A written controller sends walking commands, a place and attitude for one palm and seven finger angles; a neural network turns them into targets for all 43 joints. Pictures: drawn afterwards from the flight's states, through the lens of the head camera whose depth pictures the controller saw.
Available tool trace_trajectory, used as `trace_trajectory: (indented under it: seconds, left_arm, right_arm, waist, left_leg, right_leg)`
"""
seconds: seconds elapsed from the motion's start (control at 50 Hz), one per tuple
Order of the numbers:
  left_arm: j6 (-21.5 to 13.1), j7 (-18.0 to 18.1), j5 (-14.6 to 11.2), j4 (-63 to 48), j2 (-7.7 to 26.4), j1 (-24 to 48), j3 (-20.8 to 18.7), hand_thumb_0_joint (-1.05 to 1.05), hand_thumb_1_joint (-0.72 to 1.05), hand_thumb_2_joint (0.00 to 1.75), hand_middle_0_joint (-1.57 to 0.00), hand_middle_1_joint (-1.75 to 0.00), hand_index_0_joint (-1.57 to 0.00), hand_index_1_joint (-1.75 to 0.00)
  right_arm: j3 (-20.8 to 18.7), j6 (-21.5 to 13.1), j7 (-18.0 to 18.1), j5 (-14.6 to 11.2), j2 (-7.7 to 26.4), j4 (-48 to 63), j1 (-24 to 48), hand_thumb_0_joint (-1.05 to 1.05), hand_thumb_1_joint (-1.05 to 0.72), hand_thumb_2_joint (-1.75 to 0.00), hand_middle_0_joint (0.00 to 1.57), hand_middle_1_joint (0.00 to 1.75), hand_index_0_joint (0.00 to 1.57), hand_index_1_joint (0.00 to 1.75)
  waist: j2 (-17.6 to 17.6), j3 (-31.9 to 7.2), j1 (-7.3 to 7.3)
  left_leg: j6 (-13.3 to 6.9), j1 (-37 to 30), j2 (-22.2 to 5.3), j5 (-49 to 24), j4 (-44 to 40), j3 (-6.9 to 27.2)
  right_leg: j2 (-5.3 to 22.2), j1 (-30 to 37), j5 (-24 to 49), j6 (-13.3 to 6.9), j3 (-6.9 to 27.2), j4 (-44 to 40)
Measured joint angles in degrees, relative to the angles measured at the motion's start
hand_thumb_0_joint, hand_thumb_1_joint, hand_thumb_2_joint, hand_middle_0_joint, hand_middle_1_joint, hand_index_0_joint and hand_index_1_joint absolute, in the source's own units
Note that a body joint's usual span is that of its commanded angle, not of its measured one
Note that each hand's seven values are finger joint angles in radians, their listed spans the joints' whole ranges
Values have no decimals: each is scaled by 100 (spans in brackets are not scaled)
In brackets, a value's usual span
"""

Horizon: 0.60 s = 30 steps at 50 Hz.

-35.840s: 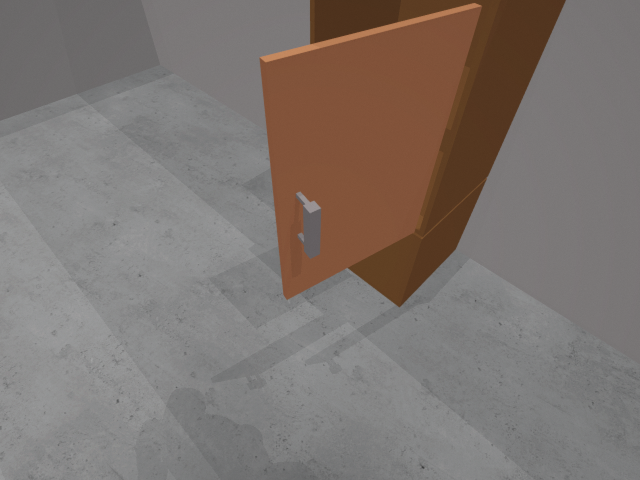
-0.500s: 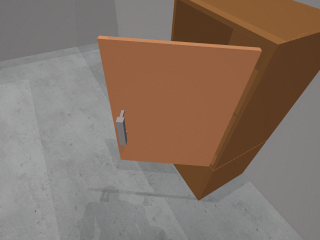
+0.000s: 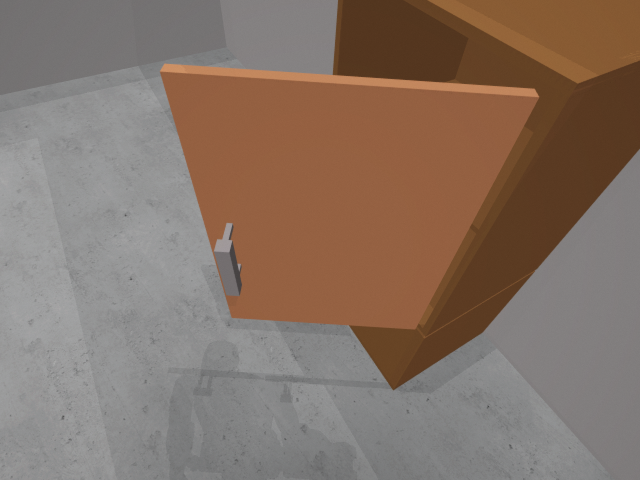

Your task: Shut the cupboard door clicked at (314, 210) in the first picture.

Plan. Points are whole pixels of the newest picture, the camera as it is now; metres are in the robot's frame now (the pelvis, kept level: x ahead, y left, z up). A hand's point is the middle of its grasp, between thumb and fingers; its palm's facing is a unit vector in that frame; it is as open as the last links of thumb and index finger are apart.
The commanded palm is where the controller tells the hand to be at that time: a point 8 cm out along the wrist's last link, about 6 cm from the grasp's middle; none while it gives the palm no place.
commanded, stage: come to a stop and stand still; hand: left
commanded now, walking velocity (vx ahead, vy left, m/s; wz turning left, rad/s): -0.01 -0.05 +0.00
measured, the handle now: (231, 259) +0.46 +0.18 -0.07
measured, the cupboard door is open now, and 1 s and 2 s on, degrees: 57 57 57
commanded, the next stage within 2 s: look again from close up in 0.76 s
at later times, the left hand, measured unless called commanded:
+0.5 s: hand out of the picture -0.06 +0.18 -0.18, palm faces +0.05 -0.98 -0.18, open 7.3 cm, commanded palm none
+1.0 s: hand out of the picture -0.11 +0.17 -0.19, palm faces +0.05 -0.98 -0.17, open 7.4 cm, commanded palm none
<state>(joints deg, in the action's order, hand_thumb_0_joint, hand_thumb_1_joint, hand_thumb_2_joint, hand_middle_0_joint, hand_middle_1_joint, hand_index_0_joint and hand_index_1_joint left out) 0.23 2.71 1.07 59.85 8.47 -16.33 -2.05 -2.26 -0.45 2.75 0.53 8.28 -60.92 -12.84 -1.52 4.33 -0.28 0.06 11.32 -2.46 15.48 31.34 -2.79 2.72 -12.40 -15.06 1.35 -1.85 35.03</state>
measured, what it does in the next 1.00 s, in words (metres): shifts its weight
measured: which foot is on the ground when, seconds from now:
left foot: down 0.00-1.00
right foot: down 0.00-1.00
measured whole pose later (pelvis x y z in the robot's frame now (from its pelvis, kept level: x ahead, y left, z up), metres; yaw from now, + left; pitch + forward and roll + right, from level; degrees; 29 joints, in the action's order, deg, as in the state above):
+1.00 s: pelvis -0.07 +0.01 -0.01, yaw +2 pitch -1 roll -1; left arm 0.2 2.1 1.8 60.1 7.7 -22.7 0.1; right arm -2.3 0.9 0.7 1.5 8.4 -59.3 -17.7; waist 0.4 0.2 0.5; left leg -0.5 20.3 -1.1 14.1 34.9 -0.8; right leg 3.4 -17.3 -14.6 2.3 -2.9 32.6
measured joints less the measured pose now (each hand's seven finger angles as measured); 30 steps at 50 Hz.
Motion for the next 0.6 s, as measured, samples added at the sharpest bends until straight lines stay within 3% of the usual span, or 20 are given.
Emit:
trace_trajectory:
  seconds: [0.1,0.2,0.36,0.6]
  left_arm:
    - [-14,-15,13,-241,251,279,-110,1,92,89,-20,-30,-20,-29]
    - [-24,-37,13,-310,276,403,-50,1,92,89,-20,-30,-19,-29]
    - [72,-99,12,-207,163,329,52,1,92,89,-20,-30,-20,-29]
    - [57,-132,13,191,88,-326,78,1,92,89,-20,-30,-20,-29]
  right_arm:
    - [-37,43,-24,25,44,131,113,1,-92,-90,20,30,20,30]
    - [-23,122,-85,17,88,112,148,1,-92,-90,20,30,20,30]
    - [97,143,-208,59,62,-87,-106,1,-93,-90,20,30,20,30]
    - [153,138,-239,59,-134,-288,-584,1,-91,-90,20,30,20,30]
  waist:
    - [59,-6,15]
    - [115,-31,85]
    - [20,-248,40]
    - [-38,-206,6]
  left_leg:
    - [122,166,2,311,73,-54]
    - [107,253,39,133,106,-18]
    - [49,193,67,-275,-293,2]
    - [-9,438,117,-574,-461,102]
  right_leg:
    - [32,8,-510,9,-22,-250]
    - [66,-104,-333,-10,-47,-139]
    - [67,-1,94,26,-77,-601]
    - [55,-144,443,36,-104,-914]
